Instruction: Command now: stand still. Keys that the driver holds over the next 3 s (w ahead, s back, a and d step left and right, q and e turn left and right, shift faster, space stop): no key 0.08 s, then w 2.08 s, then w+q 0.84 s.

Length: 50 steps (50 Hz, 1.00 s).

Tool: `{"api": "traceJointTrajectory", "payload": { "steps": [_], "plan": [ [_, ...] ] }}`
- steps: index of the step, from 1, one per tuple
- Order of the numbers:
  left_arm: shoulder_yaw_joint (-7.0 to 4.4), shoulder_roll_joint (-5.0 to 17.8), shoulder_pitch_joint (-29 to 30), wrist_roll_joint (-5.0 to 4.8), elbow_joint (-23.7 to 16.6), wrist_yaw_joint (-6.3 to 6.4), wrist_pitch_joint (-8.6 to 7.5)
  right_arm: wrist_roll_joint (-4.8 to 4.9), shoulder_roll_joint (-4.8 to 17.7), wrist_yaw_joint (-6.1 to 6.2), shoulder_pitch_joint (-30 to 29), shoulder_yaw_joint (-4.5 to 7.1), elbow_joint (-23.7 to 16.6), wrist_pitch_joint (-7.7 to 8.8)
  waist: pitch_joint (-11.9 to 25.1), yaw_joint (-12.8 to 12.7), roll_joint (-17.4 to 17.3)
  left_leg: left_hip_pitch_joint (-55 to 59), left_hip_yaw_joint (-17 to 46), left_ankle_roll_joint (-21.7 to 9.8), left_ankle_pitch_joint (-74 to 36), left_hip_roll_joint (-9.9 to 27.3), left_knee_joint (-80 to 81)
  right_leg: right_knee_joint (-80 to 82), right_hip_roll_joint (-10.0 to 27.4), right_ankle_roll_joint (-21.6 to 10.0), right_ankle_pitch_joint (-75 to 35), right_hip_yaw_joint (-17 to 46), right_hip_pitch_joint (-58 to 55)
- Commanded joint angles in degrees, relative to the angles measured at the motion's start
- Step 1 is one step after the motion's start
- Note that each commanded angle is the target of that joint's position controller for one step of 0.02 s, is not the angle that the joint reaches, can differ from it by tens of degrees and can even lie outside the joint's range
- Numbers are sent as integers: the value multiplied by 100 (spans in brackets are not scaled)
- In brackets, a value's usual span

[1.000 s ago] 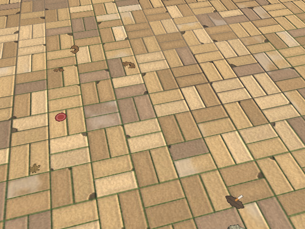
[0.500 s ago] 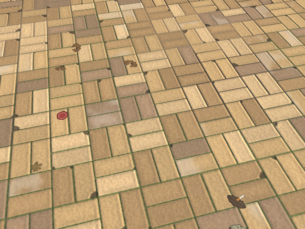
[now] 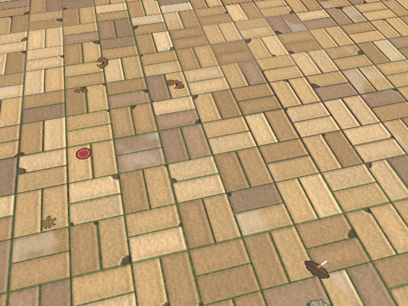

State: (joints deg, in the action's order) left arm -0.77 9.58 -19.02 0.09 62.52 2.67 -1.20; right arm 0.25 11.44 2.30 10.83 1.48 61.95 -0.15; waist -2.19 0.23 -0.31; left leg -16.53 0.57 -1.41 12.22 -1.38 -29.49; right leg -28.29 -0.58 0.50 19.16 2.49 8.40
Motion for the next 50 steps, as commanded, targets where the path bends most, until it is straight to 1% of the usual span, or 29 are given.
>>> {"api": "traceJointTrajectory", "payload": {
  "steps": [1, 4, 5, 7, 9, 12, 14, 16, 17, 18, 19, 20, 21, 23, 26, 28, 30, 32, 34, 35, 36, 37, 38, 39, 40, 41, 43, 45, 50],
  "plan": [
    [-82, 481, -511, -2, -56, 16, -23, 1, 560, 17, 145, 91, -157, 38, -71, 0, 38, 585, 305, -207, -488, 287, 463, 564, 102, -114, -663, 38, 762],
    [-85, 467, -539, -3, -61, 17, -25, 3, 550, 19, 162, 92, -158, 39, -78, 1, 39, 584, 304, -207, -489, 286, 459, 562, 102, -114, -661, 37, 766],
    [-71, 387, -677, -5, 10, 17, -19, -3, 482, 19, 264, 75, -95, 36, 54, -11, 24, 629, 266, -212, 186, 238, 508, 584, 48, -133, -112, -28, 708],
    [-112, 493, -643, -52, -46, 43, -8, 61, 628, 31, 352, 138, -64, 30, -203, 7, -1, 312, 244, -316, 2159, 132, 483, 404, -63, -323, 1346, -84, 1003],
    [-113, 478, -596, -93, -182, 47, -93, 105, 682, 9, 398, 166, -113, 131, -561, 15, -149, 6, 657, -521, 3133, 390, 649, 249, 53, -527, 2028, 51, 1435],
    [-96, 319, -442, -125, -340, -35, -316, 151, 824, -69, 851, 245, -72, 351, -487, 148, -441, 388, 1765, -948, 3280, 1069, 1065, -403, 78, -583, 1364, -29, 1830],
    [-93, 227, -454, -126, -397, -102, -399, 133, 960, -98, 878, 286, -135, 401, -297, 52, -707, 264, 2570, -1238, 3379, 1535, 1539, -794, -2, -623, 748, -262, 1493],
    [-114, 232, -855, -106, -283, -127, -427, 149, 963, -114, 192, 275, -434, 398, -370, -345, -582, -788, 2134, -1038, 3032, 1283, 1479, -157, 72, -832, 699, -145, 322],
    [-152, 339, -1426, -117, -100, -110, -449, 190, 797, -134, -462, 223, -689, 413, -516, -696, -237, -1555, 1286, -719, 2487, 793, 841, 539, 301, -998, 976, 311, -393],
    [-284, 796, -2170, -179, 149, -83, -478, 233, 419, -161, -901, 132, -924, 526, -580, -909, 838, -2629, 55, -273, 1483, 49, -812, 1327, 973, -1279, 1323, 1550, -1337],
    [-423, 1316, -2367, -177, 168, -125, -502, 208, 420, -199, -1000, 110, -1114, 691, -673, -894, 1765, -3649, -384, -151, 1379, -93, -1955, 1749, 2017, -1585, 299, 3014, -2007],
    [-361, 1036, -2305, -57, 105, -139, -529, 171, 676, -230, -1033, 175, -1074, 763, -693, -801, 1138, -4200, -59, -187, 1758, 168, -2859, 1528, 2197, -1624, -599, 3136, -2226],
    [-316, 878, -2182, -10, 44, -166, -545, 182, 644, -289, -818, 174, -1017, 798, -586, -608, 751, -4534, 64, -255, 1542, 335, -3468, 1394, 2159, -1530, -1324, 2851, -2473],
    [-245, 765, -1840, -46, -83, -224, -475, 182, 535, -361, -751, 154, -1016, 800, -476, -413, 492, -4746, 8, -291, 1055, 586, -3861, 1509, 1982, -1340, -2145, 2064, -2468],
    [-122, 500, -1376, -13, -305, -163, -349, 147, 315, -446, -1195, 64, -1260, 756, -613, -303, 533, -3707, -329, -148, 47, 616, -2761, 2024, 1312, -1031, -2198, 919, -1252],
    [-149, 744, -1202, -7, -458, -103, -372, 102, 142, -493, -1653, -32, -1473, 713, -673, -345, 593, -2200, -555, -61, -1005, 368, -1429, 2363, 936, -936, -1937, 357, -64],
    [-243, 1096, -1389, -75, -418, -82, -444, 142, 333, -485, -1841, -6, -1631, 655, -679, -310, 774, -1472, -581, -90, -1262, 211, -888, 2606, 1118, -985, -1960, 371, 35],
    [-287, 1142, -1401, -134, -381, -90, -464, 178, 616, -470, -1838, 66, -1736, 633, -646, -168, 821, -1343, -505, -246, -1187, 144, -398, 2312, 1293, -890, -2862, 317, -576],
    [-335, 1227, -1334, -83, -380, -98, -399, 168, 923, -447, -1270, 219, -1661, 637, -70, 219, 1018, -577, -607, -446, -939, -100, -301, 1256, 1390, -699, -5159, 148, -1165],
    [-329, 1196, -1268, -28, -412, -102, -335, 201, 1133, -416, -374, 351, -1396, 613, 501, 646, 1045, 470, -679, -598, -896, -245, -290, 199, 1245, -572, -5991, -20, -1103],
    [-305, 1177, -1134, 26, -528, -122, -322, 213, 1359, -367, 588, 458, -1138, 571, 1060, 1071, 964, 2043, -219, -783, -921, 184, -406, -1127, 1066, -405, -5392, -64, -126],
    [-115, 416, -1714, 87, -663, -198, -391, 15, 1962, -327, 1464, 590, -972, 532, 2213, 854, -604, 4307, 2354, -1612, -43, 1891, -189, -3606, 200, -101, -2230, -169, 1940],
    [-42, 190, -1830, -76, -527, -255, -564, -18, 1670, -379, 1543, 471, -860, 517, 2944, 766, -1467, 4426, 4616, -2021, 766, 2558, 1226, -5001, -329, -104, 1105, 591, 2635],
    [-198, 727, -1171, -266, -742, -275, -666, 45, 1308, -405, 909, 365, -911, 550, 1737, 639, -1118, 3457, 3994, -1670, 1095, 2278, 1467, -5462, 65, -240, 908, 617, 3261],
    [-234, 932, -543, -325, -928, -254, -701, 65, 1032, -406, 353, 286, -1035, 578, 964, 492, -566, 2345, 2982, -1445, 818, 2090, 1539, -5348, 397, -352, 413, 379, 3299],
    [-270, 941, -284, -273, -984, -199, -673, 7, 879, -441, -71, 230, -1086, 626, 529, 252, -83, 1319, 2281, -1301, 261, 1859, 1722, -4992, 664, -382, -38, 252, 2993],
    [-327, 737, -517, -169, -945, -129, -482, -89, 688, -479, -355, 172, -1033, 675, 315, -171, -349, 268, 1431, -1155, -5, 1444, 2059, -4463, 942, -425, -376, 273, 2286],
    [-332, 601, -520, -153, -980, -100, -359, -47, 712, -455, -167, 172, -895, 704, 87, -273, -426, -134, 1076, -1243, -74, 1342, 2342, -4098, 1005, -377, -428, 174, 2273],
    [-389, 776, 716, -28, -1440, -131, -392, -39, 1036, -252, 425, 226, -734, 676, -172, -62, -174, 317, 734, -1265, -585, 1337, 2518, -2465, 1083, -112, -1917, 90, 3281]
  ]
}}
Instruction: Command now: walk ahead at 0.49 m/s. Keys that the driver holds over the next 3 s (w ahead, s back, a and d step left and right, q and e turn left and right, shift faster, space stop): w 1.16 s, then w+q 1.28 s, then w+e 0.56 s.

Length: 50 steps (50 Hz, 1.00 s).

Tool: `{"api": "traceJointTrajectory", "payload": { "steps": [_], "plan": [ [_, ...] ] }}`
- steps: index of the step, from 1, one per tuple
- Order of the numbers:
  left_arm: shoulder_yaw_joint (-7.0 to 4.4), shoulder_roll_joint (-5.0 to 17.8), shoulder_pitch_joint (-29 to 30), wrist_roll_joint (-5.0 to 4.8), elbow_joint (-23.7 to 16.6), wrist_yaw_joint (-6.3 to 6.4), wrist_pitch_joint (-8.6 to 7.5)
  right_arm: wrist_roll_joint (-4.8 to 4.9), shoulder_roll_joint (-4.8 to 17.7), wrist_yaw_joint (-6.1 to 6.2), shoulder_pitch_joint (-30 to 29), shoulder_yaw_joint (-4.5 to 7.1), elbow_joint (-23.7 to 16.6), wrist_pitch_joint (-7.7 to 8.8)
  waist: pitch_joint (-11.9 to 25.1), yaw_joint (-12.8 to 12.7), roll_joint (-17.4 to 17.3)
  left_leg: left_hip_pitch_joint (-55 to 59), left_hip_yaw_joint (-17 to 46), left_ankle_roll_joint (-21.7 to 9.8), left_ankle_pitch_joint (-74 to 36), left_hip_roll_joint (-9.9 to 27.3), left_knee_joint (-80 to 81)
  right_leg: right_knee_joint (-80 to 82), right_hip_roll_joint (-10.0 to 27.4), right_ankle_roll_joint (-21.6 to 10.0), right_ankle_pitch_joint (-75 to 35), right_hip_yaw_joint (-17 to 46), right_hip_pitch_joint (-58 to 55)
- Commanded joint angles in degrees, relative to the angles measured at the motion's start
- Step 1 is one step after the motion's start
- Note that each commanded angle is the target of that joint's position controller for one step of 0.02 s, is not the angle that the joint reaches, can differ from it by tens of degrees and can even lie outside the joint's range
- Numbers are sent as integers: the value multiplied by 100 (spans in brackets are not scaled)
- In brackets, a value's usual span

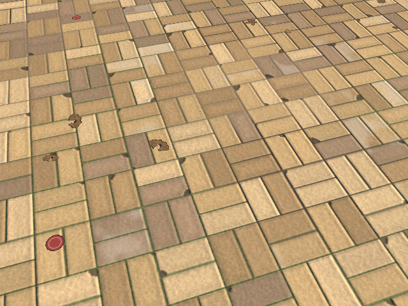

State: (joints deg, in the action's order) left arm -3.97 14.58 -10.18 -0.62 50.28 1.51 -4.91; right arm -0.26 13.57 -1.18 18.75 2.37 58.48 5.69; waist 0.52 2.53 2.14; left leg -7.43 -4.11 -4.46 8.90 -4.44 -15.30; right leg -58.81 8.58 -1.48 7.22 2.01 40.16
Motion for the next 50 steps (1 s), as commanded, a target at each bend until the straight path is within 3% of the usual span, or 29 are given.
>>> {"api": "traceJointTrajectory", "payload": {
  "steps": [1, 6, 9, 11, 12, 13, 14, 15, 16, 17, 18, 19, 21, 23, 27, 31, 35, 38, 39, 40, 41, 42, 43, 44, 45, 46, 48, 50],
  "plan": [
    [-53, 243, 53, 36, -276, -44, -43, 28, 839, 121, -272, 137, -385, 72, -439, -224, -416, -512, 1066, -887, -398, 1579, 1078, 1020, 101, 96, -1010, 73, 56],
    [58, 133, 1084, -48, -574, -215, -103, 129, 977, 164, 364, 161, -238, -15, -555, 167, -412, 133, 790, -740, -487, 1613, 875, 2403, -228, 128, -1381, -207, -209],
    [67, 235, 1366, -72, -770, -331, -146, 148, 1020, 172, 581, 199, -150, -118, -595, 186, -460, 812, 882, -664, -650, 1896, 494, 2806, -322, -26, -804, -183, -142],
    [13, 412, 1096, -79, -772, -368, -180, 149, 1102, 177, 501, 236, -167, -179, -425, -38, -620, 1052, 909, -558, -1434, 1992, 81, 2983, -482, -187, -331, -287, -651],
    [-73, 581, 606, -71, -661, -365, -196, 138, 1118, 175, 361, 236, -207, -211, -120, -353, -675, 1049, 753, -451, -2479, 1856, -541, 3101, -676, -315, -230, -452, -1381],
    [-231, 891, -401, -58, -361, -330, -202, 98, 965, 173, 320, 177, -256, -235, 520, -795, -606, 680, 487, -283, -3060, 1528, -1740, 3053, -760, -514, -311, -488, -2769],
    [-361, 1410, -1530, 20, -159, -270, -182, -30, 722, 175, 399, 63, -439, -215, 1516, -1104, 135, -579, 160, -49, -1559, 1141, -3726, 2879, 430, -935, -473, 889, -4640],
    [-411, 1700, -1776, 43, 1, -331, -163, 53, -63, 106, 1124, -145, -428, -67, 2232, -674, 1726, -2785, 449, 239, 2161, 65, -5493, 3761, 1515, -1810, 781, 3719, -6390],
    [-241, 1065, -1662, 18, -77, -334, -175, 207, 678, 91, 667, 18, -399, 69, 1948, -880, 987, -3417, 1151, 130, 2321, 372, -6092, 4100, 1350, -1553, 1189, 3833, -6213],
    [-161, 845, -1136, 11, -176, -305, -184, 309, 940, 78, 78, 93, -590, 148, 1142, -808, 702, -3729, 1017, 36, 1789, 656, -6117, 4139, 1173, -1287, 735, 2898, -5468],
    [-110, 743, -656, 36, -278, -301, -176, 270, 887, 117, -195, 89, -632, 161, 745, -624, 164, -3490, 867, 54, 1267, 954, -5871, 4273, 969, -1190, 13, 2226, -4629],
    [-77, 605, -385, 71, -307, -315, -174, 176, 826, 142, -319, 125, -643, 126, 423, -464, 26, -3256, 829, 90, 964, 1125, -5509, 4454, 767, -1155, -434, 1737, -3958],
    [-37, 438, -301, 114, -246, -341, -204, 156, 605, 140, -108, 134, -595, -29, 293, -197, 181, -2740, 839, 126, 678, 1296, -5120, 4798, 524, -1137, -668, 1234, -3377],
    [-72, 565, -441, 82, -138, -314, -233, 133, 485, 151, -158, 132, -618, -129, 103, -118, 128, -2837, 771, 211, 476, 1335, -4774, 5015, 483, -1219, -983, 910, -3170],
    [-106, 696, -750, 63, 23, -189, -170, 55, 470, 139, -961, 149, -882, -140, -192, -258, 64, -3381, 703, 381, -634, 1330, -3529, 5229, 377, -1163, -1120, 460, -3291],
    [-115, 777, -1052, 9, 169, -130, -130, 88, 361, 68, -1763, 95, -1083, -85, -388, -508, 116, -3041, 433, 381, -1524, 1073, -2230, 5313, 203, -991, -842, 56, -3325],
    [-151, 830, -1381, -41, 396, -104, -46, 136, 412, -37, -2293, 73, -1303, -42, -578, -634, 142, -3189, 464, 251, -1285, 983, -1669, 5057, 513, -953, -839, 88, -4041],
    [-204, 925, -1270, -61, 435, -65, 40, 146, 588, -117, -2170, 125, -1357, 15, -446, -431, 236, -2835, 402, 39, -668, 862, -1440, 4623, 715, -814, -1521, 129, -4482],
    [-218, 978, -1149, -59, 410, -59, 68, 144, 704, -119, -1859, 185, -1289, 30, -238, -234, 320, -2295, 251, -45, -494, 696, -1400, 4253, 669, -743, -2369, 64, -4502],
    [-199, 941, -1025, -52, 386, -56, 106, 129, 874, -99, -1159, 297, -1077, 31, 174, 145, 299, -1316, 56, -169, -494, 481, -1310, 3423, 438, -617, -3218, -137, -4360],
    [-122, 772, -1040, 0, 321, -50, 123, 104, 1196, -52, -117, 445, -771, 23, 872, 532, 86, 274, 335, -382, -600, 722, -1494, 2088, 106, -425, -2890, -370, -3615],
    [46, 227, -1639, 78, 203, -94, 49, -12, 1785, -6, 680, 582, -637, -6, 1775, 407, -1147, 2524, 2661, -1162, -145, 2208, -1370, -198, -666, -48, -599, -555, -1496],
    [116, 81, -1721, 4, 279, -135, -100, 64, 1559, -37, 777, 495, -579, -27, 2285, 366, -1851, 3145, 4729, -1627, 682, 2763, -264, -1424, -1242, 65, 2548, 148, -296],
    [-27, 643, -1235, -163, 180, -165, -209, 115, 1195, -42, 363, 379, -640, -7, 1507, 381, -1357, 2574, 4149, -1308, 1126, 2557, -146, -1918, -848, -65, 2395, 489, 332],
    [-41, 749, -755, -217, 40, -160, -259, 99, 948, -28, -112, 313, -773, 1, 892, 272, -978, 1740, 3292, -1067, 931, 2355, -80, -1791, -522, -171, 1872, 322, 427],
    [-59, 717, -521, -152, 5, -117, -243, 45, 780, -43, -533, 255, -837, 12, 431, 75, -557, 816, 2657, -935, 466, 2132, 113, -1396, -250, -174, 1363, 194, 173],
    [-107, 566, -664, -55, 49, -70, -88, -46, 548, -70, -803, 183, -829, 51, 175, -260, -716, -119, 1976, -799, -44, 1801, 462, -857, 13, -172, 865, 231, -500],
    [-91, 378, -741, -34, 63, -57, 26, -13, 644, -53, -642, 209, -724, 88, 64, -346, -682, -388, 1635, -889, -409, 1726, 711, -537, 72, -102, 657, 169, -592]
  ]
}}
Over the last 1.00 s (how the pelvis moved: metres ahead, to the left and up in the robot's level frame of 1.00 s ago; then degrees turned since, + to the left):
0.35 0.03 0.01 -1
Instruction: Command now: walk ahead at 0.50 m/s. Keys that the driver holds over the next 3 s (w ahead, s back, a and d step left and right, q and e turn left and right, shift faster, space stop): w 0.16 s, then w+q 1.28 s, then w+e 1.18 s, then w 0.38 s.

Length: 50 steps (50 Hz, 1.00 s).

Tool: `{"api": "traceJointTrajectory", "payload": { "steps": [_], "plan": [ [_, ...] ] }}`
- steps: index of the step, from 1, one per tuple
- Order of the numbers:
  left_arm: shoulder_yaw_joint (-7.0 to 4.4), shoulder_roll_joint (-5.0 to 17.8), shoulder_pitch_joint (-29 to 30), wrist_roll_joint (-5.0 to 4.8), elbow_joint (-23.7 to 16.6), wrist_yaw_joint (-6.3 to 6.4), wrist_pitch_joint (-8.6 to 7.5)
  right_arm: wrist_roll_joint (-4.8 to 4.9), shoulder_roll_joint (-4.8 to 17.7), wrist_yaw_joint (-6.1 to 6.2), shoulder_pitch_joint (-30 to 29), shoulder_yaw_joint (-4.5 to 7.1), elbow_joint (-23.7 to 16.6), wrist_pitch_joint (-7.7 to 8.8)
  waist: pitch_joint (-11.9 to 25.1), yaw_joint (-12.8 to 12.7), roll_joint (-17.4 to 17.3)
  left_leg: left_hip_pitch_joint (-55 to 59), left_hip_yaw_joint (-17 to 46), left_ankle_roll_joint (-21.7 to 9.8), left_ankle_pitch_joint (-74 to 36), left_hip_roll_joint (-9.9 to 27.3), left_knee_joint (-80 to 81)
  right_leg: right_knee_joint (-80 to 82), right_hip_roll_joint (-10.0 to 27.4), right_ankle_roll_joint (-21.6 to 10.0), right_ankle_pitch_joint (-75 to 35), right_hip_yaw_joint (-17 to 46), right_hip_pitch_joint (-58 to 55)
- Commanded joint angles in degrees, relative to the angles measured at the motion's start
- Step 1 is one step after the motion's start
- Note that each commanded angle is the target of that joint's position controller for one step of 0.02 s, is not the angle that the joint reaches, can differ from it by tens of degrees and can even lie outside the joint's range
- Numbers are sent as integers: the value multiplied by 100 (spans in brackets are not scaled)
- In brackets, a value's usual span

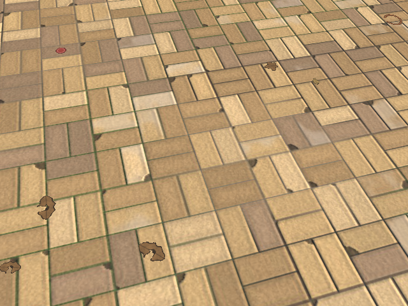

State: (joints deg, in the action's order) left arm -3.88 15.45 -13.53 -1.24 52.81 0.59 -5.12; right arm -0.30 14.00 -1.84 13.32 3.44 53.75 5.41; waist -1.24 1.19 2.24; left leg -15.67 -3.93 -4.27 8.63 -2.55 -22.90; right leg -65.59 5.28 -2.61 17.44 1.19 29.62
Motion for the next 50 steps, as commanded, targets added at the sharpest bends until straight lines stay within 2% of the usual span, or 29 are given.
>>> {"api": "traceJointTrajectory", "payload": {
  "steps": [1, 4, 8, 12, 14, 16, 17, 18, 19, 20, 21, 22, 23, 24, 26, 28, 31, 35, 38, 40, 42, 43, 44, 45, 46, 47, 48, 49, 50],
  "plan": [
    [-109, 298, -266, 44, -245, 47, 73, -7, 697, 46, -4, 122, -204, 127, 150, -215, -619, 431, 1489, -938, -570, 1532, 1555, 366, 417, 67, -583, 235, 624],
    [-120, 298, 349, 101, -452, 45, 75, 16, 815, 156, 294, 143, -88, 93, -14, -82, -484, 713, 1199, -888, -1058, 1491, 1639, 1312, 411, 224, -1444, 197, 1149],
    [-49, 139, 1095, 69, -649, -46, 18, 68, 833, 216, 627, 120, 20, 44, -158, 155, -534, 879, 751, -678, -1074, 1276, 1679, 2627, 185, 231, -2434, -40, 950],
    [-2, 144, 1846, 33, -928, -164, -55, 125, 853, 232, 1145, 128, 212, -64, -383, 397, -492, 1487, 1000, -726, -1045, 1456, 1376, 3379, -26, 246, -2237, -53, 1053],
    [5, 199, 2023, 15, -1044, -238, -127, 147, 910, 268, 1228, 164, 247, -133, -417, 369, -550, 1759, 1173, -710, -1197, 1614, 1089, 3656, -106, 198, -1951, 0, 991],
    [-45, 375, 1783, 6, -1025, -271, -185, 159, 989, 298, 1124, 210, 222, -176, -274, 148, -702, 1832, 1342, -608, -1558, 1711, 778, 3848, -221, 108, -1633, 3, 425],
    [-104, 511, 1430, 11, -948, -261, -211, 160, 1042, 297, 992, 232, 180, -193, -69, -81, -790, 1772, 1336, -541, -2201, 1658, 423, 3918, -357, 25, -1472, -104, -188],
    [-228, 741, 644, 29, -722, -222, -228, 149, 963, 287, 872, 202, 125, -203, 425, -478, -740, 1539, 1157, -393, -2807, 1364, -396, 4003, -457, -136, -1519, -205, -1345],
    [-344, 1101, -456, 135, -510, -161, -243, 87, 740, 273, 751, 115, -38, -193, 1312, -918, -487, 528, 922, -185, -2037, 1006, -1895, 3627, 235, -475, -1668, 423, -3177],
    [-484, 1649, -1095, 208, -382, -129, -188, 108, 17, 252, 1456, -80, -157, -93, 2329, -738, 933, -1762, 448, 262, 597, 93, -4145, 3891, 1797, -1303, -961, 2811, -5514],
    [-334, 1136, -1120, 174, -394, -132, -155, 214, 343, 225, 1405, -20, -98, 3, 2667, -801, 1205, -2397, 1174, 249, 2489, 112, -5031, 4584, 2018, -1430, -351, 3965, -5520],
    [-220, 778, -645, 135, -459, -104, -142, 339, 816, 233, 907, 125, -228, 20, 1656, -750, 834, -2846, 1168, 199, 2176, 432, -5352, 4697, 1810, -1105, -143, 3045, -4737],
    [-153, 578, -234, 125, -521, -91, -132, 330, 807, 260, 594, 137, -293, 1, 1067, -615, 477, -2793, 995, 176, 1669, 723, -5241, 4860, 1598, -904, -339, 2257, -3851],
    [-103, 406, 96, 141, -507, -108, -133, 267, 722, 282, 432, 165, -321, -43, 623, -452, 275, -2558, 941, 175, 1314, 891, -4934, 5120, 1371, -795, -586, 1688, -3030],
    [-80, 280, 424, 207, -462, -129, -163, 245, 455, 275, 619, 199, -316, -220, 268, -118, 488, -1974, 953, 162, 934, 1113, -4567, 5536, 1100, -682, -815, 893, -2107],
    [-128, 387, 446, 205, -393, -110, -203, 236, 296, 271, 563, 197, -420, -352, 93, -14, 363, -2009, 919, 199, 678, 1166, -4384, 5778, 1094, -770, -1210, 409, -1837],
    [-198, 566, 321, 225, -293, -28, -210, 170, 339, 248, 190, 226, -634, -408, -43, -20, 175, -2405, 983, 275, -91, 1178, -3707, 5897, 1098, -803, -1625, -143, -1989],
    [-250, 754, 156, 187, -249, 59, -145, 145, 264, 76, -561, 160, -884, -341, -208, -235, 56, -2256, 599, 271, -1036, 1063, -2394, 5933, 985, -657, -1802, -849, -2215],
    [-303, 903, -119, 105, -179, 81, -59, 144, 272, -33, -1110, 118, -1135, -345, -390, -424, -6, -2337, 359, 190, -926, 991, -1826, 5819, 1137, -605, -1823, -1075, -2713],
    [-343, 992, -235, 36, -138, 76, 20, 150, 344, -90, -1304, 126, -1295, -362, -449, -438, 30, -2382, 232, 73, -521, 914, -1606, 5581, 1266, -528, -2094, -1169, -3139],
    [-389, 1139, -163, -20, -165, 79, 97, 150, 498, -126, -1197, 190, -1390, -377, -281, -264, 162, -1957, -52, -119, 73, 646, -1502, 4999, 1310, -414, -3528, -1325, -3392],
    [-410, 1221, -88, -49, -194, 83, 141, 157, 631, -123, -870, 266, -1357, -388, -19, -44, 251, -1420, -253, -240, 344, 402, -1488, 4400, 1269, -341, -4550, -1422, -3422],
    [-403, 1238, 49, -84, -228, 80, 194, 183, 844, -107, -99, 404, -1176, -387, 382, 423, 172, -380, -434, -417, 169, 84, -1155, 3321, 1080, -200, -5150, -1606, -3223],
    [-339, 1093, -34, -17, -269, 86, 196, 204, 1295, -16, 920, 637, -882, -412, 935, 842, -127, 1310, -107, -651, -49, -9, -975, 1791, 831, 65, -4419, -1685, -2261],
    [-105, 318, -406, 267, -558, 46, 104, 249, 2040, 80, 1121, 784, -820, -419, 1237, 382, -1712, 3090, 2662, -1463, 197, 1477, -653, -369, -2, 452, 179, -1540, 181],
    [-27, 338, -205, 101, -754, -19, -161, 172, 1946, 29, 1174, 678, -1068, -309, 2230, 378, -1573, 3885, 5256, -2172, 1328, 2229, 529, -1450, -704, 491, 1831, -49, 1299],
    [-121, 741, 513, -160, -906, -75, -324, 107, 1481, -15, 1107, 537, -1040, -218, 1653, 616, -902, 3666, 4688, -1792, 1008, 2143, 788, -1578, -422, 320, 1353, 306, 1934],
    [-97, 700, 646, -160, -931, -73, -403, 120, 1268, -3, 859, 476, -1047, -159, 1143, 459, -712, 3004, 3881, -1571, 589, 1929, 681, -1195, -170, 174, 843, 281, 1967],
    [-119, 709, 604, -3, -825, -23, -408, 135, 1028, 9, 380, 402, -1146, -144, 786, 187, -349, 2122, 3212, -1371, 46, 1676, 648, -692, 73, 167, 455, 306, 1549]
  ]
}}
Over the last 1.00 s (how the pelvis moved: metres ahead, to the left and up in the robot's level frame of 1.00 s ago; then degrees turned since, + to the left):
0.57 0.00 0.00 0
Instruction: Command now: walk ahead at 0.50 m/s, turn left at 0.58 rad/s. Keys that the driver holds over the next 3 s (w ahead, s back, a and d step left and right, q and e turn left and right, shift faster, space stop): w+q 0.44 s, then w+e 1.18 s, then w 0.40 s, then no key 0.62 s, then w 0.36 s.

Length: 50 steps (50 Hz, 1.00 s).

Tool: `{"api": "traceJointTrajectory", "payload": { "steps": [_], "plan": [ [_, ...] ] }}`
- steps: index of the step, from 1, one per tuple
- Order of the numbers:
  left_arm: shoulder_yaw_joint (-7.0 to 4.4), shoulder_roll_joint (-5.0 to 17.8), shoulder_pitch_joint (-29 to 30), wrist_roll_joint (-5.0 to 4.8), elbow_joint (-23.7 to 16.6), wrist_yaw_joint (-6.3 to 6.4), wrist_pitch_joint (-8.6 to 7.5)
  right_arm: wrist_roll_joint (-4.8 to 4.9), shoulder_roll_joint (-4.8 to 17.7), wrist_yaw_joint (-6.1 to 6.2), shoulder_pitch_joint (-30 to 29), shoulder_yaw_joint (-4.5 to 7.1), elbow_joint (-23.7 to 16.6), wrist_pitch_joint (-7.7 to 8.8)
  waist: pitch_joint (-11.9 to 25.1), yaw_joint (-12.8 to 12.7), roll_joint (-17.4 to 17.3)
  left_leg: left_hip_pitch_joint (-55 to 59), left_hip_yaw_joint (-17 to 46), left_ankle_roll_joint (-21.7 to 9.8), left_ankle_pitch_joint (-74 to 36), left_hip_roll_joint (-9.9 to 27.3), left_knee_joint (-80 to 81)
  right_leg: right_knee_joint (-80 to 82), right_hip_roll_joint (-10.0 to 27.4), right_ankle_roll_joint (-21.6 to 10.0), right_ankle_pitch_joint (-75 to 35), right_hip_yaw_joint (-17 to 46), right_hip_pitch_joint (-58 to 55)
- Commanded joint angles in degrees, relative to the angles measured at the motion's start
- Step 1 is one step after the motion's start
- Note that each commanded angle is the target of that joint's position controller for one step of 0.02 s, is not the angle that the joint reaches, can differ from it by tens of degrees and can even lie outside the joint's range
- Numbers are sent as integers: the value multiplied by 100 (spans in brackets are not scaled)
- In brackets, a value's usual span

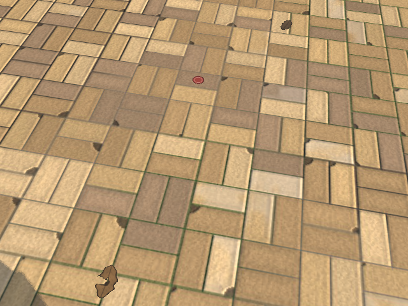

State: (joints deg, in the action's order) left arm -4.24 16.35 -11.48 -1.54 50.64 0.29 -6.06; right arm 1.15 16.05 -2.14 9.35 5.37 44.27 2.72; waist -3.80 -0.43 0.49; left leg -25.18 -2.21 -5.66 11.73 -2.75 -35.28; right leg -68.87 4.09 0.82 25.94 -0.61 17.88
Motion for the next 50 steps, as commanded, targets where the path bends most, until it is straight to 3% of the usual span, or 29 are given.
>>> {"api": "traceJointTrajectory", "payload": {
  "steps": [1, 2, 5, 11, 16, 18, 19, 20, 21, 22, 23, 24, 25, 26, 27, 29, 31, 33, 38, 40, 41, 42, 43, 44, 45, 46, 47, 48, 50],
  "plan": [
    [-144, 712, 305, 127, -563, 28, -257, -50, 639, 62, 437, 144, -310, 131, 900, 120, -241, 2387, 2608, -1140, -774, 1520, 1967, 52, 340, -156, -635, 526, 2219],
    [-168, 725, 240, 143, -559, 15, -170, -86, 590, 88, 308, 116, -386, 130, 832, 1, -280, 2004, 2441, -1114, -980, 1409, 2104, 267, 382, -118, -768, 532, 1903],
    [-132, 498, 436, 225, -672, 27, -10, -34, 809, 198, 505, 166, -368, 168, 643, -37, -184, 1518, 2015, -1131, -1571, 1248, 2303, 1130, 269, 114, -1248, 389, 1796],
    [-11, 273, 1595, 156, -1053, -72, -38, 5, 868, 323, 969, 180, -264, 107, 285, 383, -516, 1186, 1646, -715, -840, 859, 2264, 3477, -211, 227, -3119, 300, 1436],
    [-58, 525, 1832, 101, -1259, -191, -155, 36, 831, 357, 1271, 178, -163, 27, 278, 440, -632, 1814, 2300, -600, -686, 1131, 1608, 4132, -360, 54, -2759, 464, 1196],
    [-113, 646, 1465, 93, -1194, -201, -217, 20, 845, 381, 1186, 187, -206, -21, 370, 228, -836, 1959, 2532, -509, -1027, 1159, 1230, 4263, -419, -96, -2271, 396, 727],
    [-187, 764, 937, 122, -1055, -175, -246, 14, 748, 376, 1078, 148, -268, -33, 614, -55, -846, 1870, 2458, -377, -1435, 932, 774, 4473, -454, -240, -2318, 295, -25],
    [-272, 1003, 143, 225, -942, -141, -275, -34, 491, 346, 958, 45, -390, -16, 1290, -443, -622, 1356, 2156, -175, -1355, 616, -411, 4267, 126, -557, -2313, 756, -1399],
    [-393, 1480, -744, 323, -841, -93, -237, -17, 142, 351, 1490, -59, -531, 21, 2266, -448, 597, -322, 1429, 255, 270, -105, -2416, 4335, 1446, -1260, -1744, 2675, -3563],
    [-370, 1356, -903, 202, -691, -151, -167, 116, 293, 349, 1880, -90, -596, 66, 2528, -283, 1937, -1674, 1257, 388, 2293, -133, -3623, 5003, 2145, -1731, -380, 4701, -4142],
    [-230, 822, -655, 117, -758, -161, -135, 147, 778, 345, 1581, 16, -449, 64, 1663, -393, 1113, -2065, 1396, 426, 1882, 191, -4072, 5220, 1871, -1530, 372, 4225, -3448],
    [-154, 591, -443, 139, -754, -161, -76, 73, 829, 333, 1090, 22, -495, 51, 1046, -418, 585, -2008, 1177, 423, 1412, 373, -4052, 5272, 1558, -1315, 133, 3328, -2635],
    [-103, 518, -206, 191, -727, -179, -32, -8, 726, 320, 738, 9, -599, 68, 579, -291, 331, -1849, 1039, 411, 1141, 497, -3774, 5423, 1280, -1288, -470, 2755, -1824],
    [-54, 427, -63, 226, -710, -184, -23, -63, 655, 300, 609, 19, -651, 82, 380, -131, 361, -1632, 991, 385, 939, 668, -3416, 5554, 1070, -1287, -969, 2378, -1322],
    [-33, 420, -2, 235, -698, -186, -26, -56, 541, 275, 677, -2, -658, 92, 345, 9, 475, -1356, 887, 380, 834, 781, -3138, 5668, 926, -1302, -1346, 2146, -1010],
    [-51, 504, -68, 145, -650, -184, -46, -90, 352, 255, 652, -59, -684, 122, 404, 74, 535, -1192, 677, 445, 760, 827, -2523, 5808, 824, -1450, -2024, 1858, -843],
    [-117, 737, -150, 72, -622, -143, -28, -154, 227, 244, 247, -139, -836, 183, 399, 8, 451, -1084, 541, 538, 358, 828, -1627, 5888, 763, -1499, -2477, 1571, -749],
    [-165, 886, -277, 33, -587, -100, 23, -132, 137, 204, -175, -206, -919, 238, 395, -113, 408, -677, 450, 615, -321, 688, -696, 5882, 599, -1393, -2595, 1260, -568],
    [-181, 968, -864, -50, -438, -66, 157, -14, 354, 111, -855, -169, -1102, 324, 371, -316, 494, -6, 452, 686, -959, 373, 443, 5567, 694, -1198, -2249, 1458, -722],
    [-179, 983, -873, -54, -429, -35, 213, 1, 501, 104, -674, -98, -1071, 370, 431, -98, 543, 588, 457, 566, -911, 354, 848, 5254, 720, -1027, -1977, 1629, -714],
    [-149, 895, -885, -30, -433, -24, 229, -16, 606, 130, -338, -31, -963, 377, 570, 88, 528, 1197, 402, 465, -824, 340, 998, 4930, 577, -902, -2037, 1584, -578],
    [-77, 685, -836, 18, -480, -25, 215, -78, 822, 187, 250, 71, -856, 386, 894, 401, 442, 2136, 614, 281, -712, 628, 1007, 4137, 259, -703, -2150, 1379, -214],
    [71, 256, -770, 156, -662, -28, 183, -179, 1249, 259, 1221, 184, -766, 368, 1701, 802, -384, 3555, 1722, -92, -627, 1803, 931, 2308, -195, -423, -987, 873, 692],
    [149, 28, -1366, 5, -876, -16, 80, -221, 1600, 228, 1505, 255, -623, 269, 2169, 507, -2030, 4514, 3954, -897, 473, 2892, 1508, 718, -607, -236, 894, 432, 2353],
    [15, 601, -1205, -106, -766, 4, 81, -160, 1107, 204, 1407, 155, -605, 266, 1702, 611, -1363, 4129, 4132, -909, 1450, 2705, 1775, -67, -278, -199, 680, 744, 2917],
    [-56, 801, -809, -98, -829, -6, 111, -113, 784, 200, 1145, 50, -625, 279, 1098, 614, -995, 3584, 3263, -694, 1315, 2452, 1850, -222, -106, -216, 155, 738, 3068],
    [-66, 728, -680, -58, -818, -1, 159, -137, 600, 180, 785, -24, -636, 287, 825, 440, -739, 3019, 2629, -555, 778, 2177, 1994, -152, 58, -177, -275, 661, 2857],
    [-79, 665, -576, -7, -860, -11, 207, -154, 445, 162, 518, -68, -613, 289, 553, 304, -765, 2575, 2169, -522, 307, 1997, 2163, 58, 173, -140, -555, 661, 2747],
    [-60, 445, -524, -22, -940, -60, 323, -183, 403, 164, 280, -57, -548, 337, 328, 102, -800, 1975, 1463, -461, -406, 1838, 2479, 284, 326, -81, -904, 627, 2383]
  ]
}}
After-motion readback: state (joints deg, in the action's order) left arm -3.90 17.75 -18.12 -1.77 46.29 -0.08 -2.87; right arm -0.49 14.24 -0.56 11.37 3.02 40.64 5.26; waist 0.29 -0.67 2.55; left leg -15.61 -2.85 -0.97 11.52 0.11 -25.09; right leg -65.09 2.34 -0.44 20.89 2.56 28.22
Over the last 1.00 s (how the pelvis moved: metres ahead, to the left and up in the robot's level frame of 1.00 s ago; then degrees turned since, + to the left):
0.53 0.06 -0.02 25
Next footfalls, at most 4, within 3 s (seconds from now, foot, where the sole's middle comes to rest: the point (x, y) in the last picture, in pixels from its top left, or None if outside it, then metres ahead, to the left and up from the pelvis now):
0.40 right None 0.43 -0.11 -0.76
0.86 left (148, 262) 0.57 0.20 -0.76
1.34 right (225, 187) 0.87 -0.06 -0.76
1.84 left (192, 123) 1.18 0.07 -0.76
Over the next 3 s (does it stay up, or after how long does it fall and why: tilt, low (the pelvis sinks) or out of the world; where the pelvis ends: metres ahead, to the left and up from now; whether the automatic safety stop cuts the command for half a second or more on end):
stays up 1.36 -0.14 0.02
